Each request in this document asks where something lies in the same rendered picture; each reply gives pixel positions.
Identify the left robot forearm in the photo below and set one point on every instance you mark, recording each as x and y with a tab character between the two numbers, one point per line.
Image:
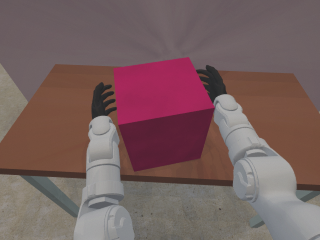
103	180

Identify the right robot forearm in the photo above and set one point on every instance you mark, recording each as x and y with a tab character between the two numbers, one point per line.
238	134

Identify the table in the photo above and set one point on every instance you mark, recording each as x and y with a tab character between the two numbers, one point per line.
50	136

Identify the robot right upper arm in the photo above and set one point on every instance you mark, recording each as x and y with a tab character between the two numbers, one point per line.
268	184

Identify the robot left upper arm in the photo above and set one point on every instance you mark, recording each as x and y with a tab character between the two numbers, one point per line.
109	223

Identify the carton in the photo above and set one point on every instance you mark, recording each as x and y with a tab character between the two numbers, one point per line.
164	112

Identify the right robot hand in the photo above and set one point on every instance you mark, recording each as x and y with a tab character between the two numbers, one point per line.
216	86

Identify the left robot hand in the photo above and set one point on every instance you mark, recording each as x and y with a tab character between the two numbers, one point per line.
98	106

